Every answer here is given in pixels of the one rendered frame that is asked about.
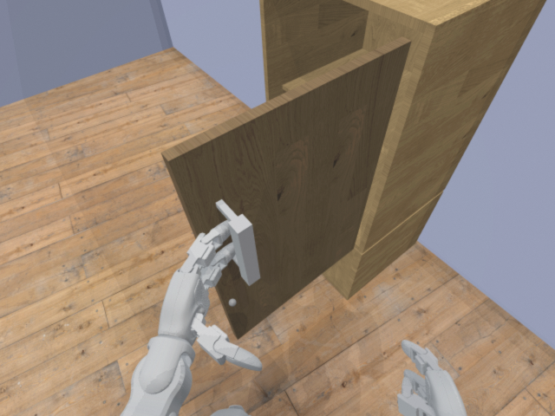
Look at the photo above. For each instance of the handle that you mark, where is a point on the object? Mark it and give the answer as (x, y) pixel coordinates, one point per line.
(244, 243)

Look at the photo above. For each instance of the robot left forearm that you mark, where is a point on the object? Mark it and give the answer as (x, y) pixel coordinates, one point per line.
(162, 379)

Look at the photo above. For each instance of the robot left hand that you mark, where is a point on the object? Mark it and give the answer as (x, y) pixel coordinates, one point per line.
(187, 292)

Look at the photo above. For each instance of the robot right hand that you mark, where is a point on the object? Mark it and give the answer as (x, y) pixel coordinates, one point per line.
(437, 394)

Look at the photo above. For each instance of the cupboard door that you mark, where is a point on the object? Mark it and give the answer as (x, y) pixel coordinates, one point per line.
(299, 167)

